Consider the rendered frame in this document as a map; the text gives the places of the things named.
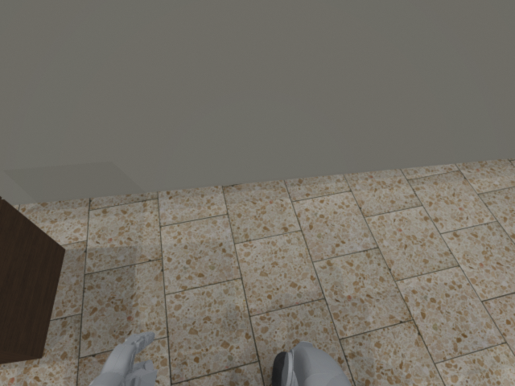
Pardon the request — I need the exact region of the cupboard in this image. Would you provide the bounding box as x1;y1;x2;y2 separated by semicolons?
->
0;196;65;364

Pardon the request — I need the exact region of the right robot thigh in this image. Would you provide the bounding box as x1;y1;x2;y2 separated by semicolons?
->
284;347;352;386

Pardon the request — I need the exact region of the left robot hand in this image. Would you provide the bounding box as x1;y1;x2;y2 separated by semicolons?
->
100;331;158;386

